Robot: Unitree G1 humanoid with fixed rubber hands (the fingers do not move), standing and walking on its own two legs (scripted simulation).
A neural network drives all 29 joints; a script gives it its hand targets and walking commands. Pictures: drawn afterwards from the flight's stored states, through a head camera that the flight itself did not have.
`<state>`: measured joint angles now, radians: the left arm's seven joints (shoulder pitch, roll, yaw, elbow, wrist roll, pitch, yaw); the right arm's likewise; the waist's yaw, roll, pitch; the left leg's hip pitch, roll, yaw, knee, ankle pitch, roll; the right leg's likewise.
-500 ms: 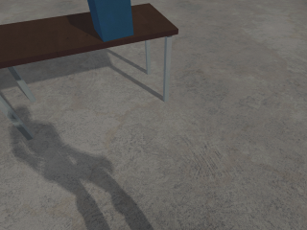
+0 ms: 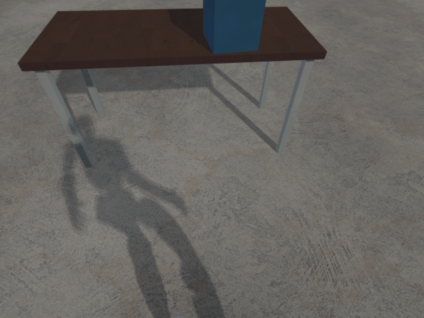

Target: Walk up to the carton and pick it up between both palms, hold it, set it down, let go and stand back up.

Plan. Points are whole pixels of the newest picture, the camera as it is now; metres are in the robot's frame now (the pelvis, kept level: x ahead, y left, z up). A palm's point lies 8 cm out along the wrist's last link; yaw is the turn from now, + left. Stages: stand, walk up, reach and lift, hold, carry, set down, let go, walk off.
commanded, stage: walk up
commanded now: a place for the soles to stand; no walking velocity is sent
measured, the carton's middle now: (231, 7) +1.27 -0.01 +0.09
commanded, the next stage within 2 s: none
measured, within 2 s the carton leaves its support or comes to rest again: neither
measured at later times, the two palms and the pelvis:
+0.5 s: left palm (138, 232) +0.32 +0.20 -0.08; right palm (379, 303) +0.20 -0.32 -0.12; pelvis +0.20 -0.05 +0.00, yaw +5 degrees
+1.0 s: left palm (123, 224) +0.36 +0.26 -0.12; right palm (315, 163) +0.54 -0.25 -0.07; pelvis +0.40 -0.01 +0.01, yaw +11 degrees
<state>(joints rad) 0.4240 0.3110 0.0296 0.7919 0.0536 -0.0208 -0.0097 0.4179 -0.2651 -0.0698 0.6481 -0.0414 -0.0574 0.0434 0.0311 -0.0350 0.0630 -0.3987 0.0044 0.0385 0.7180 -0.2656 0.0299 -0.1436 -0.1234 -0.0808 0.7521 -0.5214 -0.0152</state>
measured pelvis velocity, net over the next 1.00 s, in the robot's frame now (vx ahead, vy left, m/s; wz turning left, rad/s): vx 0.40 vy -0.01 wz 0.19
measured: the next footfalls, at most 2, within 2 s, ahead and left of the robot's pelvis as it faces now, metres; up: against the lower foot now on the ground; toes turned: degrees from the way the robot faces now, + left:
right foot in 0.42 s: +0.35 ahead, -0.15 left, +0.00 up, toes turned -1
left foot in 0.86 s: +0.46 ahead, +0.12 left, +0.00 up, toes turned +13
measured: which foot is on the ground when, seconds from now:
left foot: down 0.00-0.42, up 0.44-0.84, down 0.86-1.00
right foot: up 0.00-0.40, down 0.42-0.86, up 0.88-1.00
